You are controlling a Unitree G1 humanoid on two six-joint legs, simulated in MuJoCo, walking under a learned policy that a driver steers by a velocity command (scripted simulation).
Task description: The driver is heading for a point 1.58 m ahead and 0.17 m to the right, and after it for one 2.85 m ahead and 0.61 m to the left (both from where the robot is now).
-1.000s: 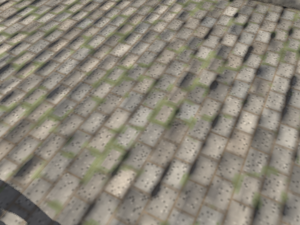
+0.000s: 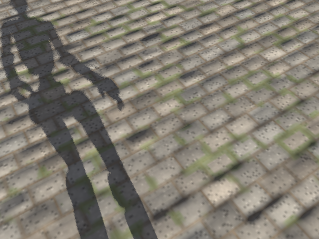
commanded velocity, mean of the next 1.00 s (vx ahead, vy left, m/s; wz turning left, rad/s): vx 0.19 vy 0.00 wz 0.16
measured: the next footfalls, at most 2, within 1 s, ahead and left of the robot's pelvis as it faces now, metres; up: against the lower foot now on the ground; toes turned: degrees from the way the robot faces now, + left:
left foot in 0.40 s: +0.01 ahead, +0.14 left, +0.00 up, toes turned +4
right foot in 0.80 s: +0.18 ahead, -0.10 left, +0.00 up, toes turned +6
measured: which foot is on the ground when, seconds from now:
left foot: down 0.00-0.00, up 0.02-0.38, down 0.40-0.80, up 0.82-1.00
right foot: down 0.00-0.42, up 0.44-0.78, down 0.80-1.00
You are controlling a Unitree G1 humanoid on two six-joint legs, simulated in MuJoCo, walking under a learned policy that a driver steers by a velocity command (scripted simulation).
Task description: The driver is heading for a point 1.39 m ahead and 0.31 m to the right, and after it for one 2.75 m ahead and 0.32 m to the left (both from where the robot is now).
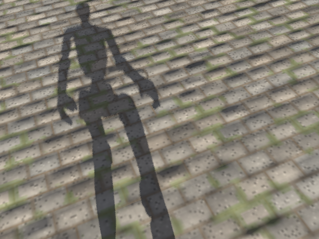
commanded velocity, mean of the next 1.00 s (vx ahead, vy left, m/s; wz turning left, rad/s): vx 0.49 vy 0.00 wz -0.22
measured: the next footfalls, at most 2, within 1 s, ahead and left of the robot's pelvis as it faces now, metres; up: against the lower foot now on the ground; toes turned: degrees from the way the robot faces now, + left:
left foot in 0.34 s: +0.37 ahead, +0.14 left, +0.00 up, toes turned +1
right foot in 0.90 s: +0.64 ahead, -0.13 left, +0.00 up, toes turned -14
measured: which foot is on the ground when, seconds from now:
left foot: up 0.00-0.32, down 0.34-0.88, up 0.90-1.00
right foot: down 0.00-0.34, up 0.36-0.88, down 0.90-1.00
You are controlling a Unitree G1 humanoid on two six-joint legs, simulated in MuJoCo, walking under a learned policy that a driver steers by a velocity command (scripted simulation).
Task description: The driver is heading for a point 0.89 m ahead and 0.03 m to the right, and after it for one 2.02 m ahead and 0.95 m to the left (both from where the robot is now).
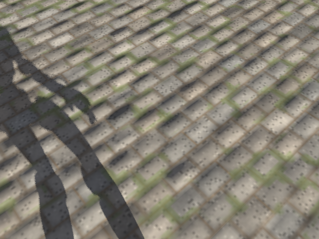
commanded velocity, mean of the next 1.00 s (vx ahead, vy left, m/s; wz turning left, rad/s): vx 0.50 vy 0.00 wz -0.27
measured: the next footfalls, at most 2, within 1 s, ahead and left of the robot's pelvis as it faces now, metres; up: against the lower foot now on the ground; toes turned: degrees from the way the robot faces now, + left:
left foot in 0.38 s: +0.41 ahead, +0.11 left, +0.00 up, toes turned -15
right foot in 0.90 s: +0.60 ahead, -0.21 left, +0.00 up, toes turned -16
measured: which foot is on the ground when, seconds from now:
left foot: up 0.00-0.36, down 0.38-0.90, up 0.92-1.00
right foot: down 0.00-0.40, up 0.42-0.88, down 0.90-1.00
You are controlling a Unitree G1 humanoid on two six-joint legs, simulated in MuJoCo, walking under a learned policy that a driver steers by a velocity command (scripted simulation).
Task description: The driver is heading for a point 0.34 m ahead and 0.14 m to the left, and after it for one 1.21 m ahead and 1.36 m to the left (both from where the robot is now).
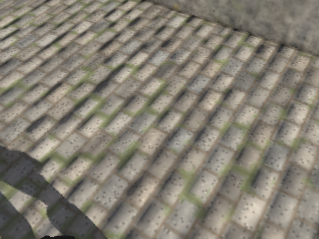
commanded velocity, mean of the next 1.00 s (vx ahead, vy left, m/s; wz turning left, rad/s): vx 0.27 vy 0.00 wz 0.51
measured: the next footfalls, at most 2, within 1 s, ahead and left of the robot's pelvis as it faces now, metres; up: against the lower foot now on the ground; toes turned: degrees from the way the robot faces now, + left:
left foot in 0.44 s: +0.37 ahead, +0.17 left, +0.00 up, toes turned +16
right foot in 0.92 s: +0.50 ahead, -0.01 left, +0.00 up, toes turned +37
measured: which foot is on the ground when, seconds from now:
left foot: up 0.00-0.42, down 0.44-0.92, up 0.94-1.00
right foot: down 0.00-0.42, up 0.44-0.90, down 0.92-1.00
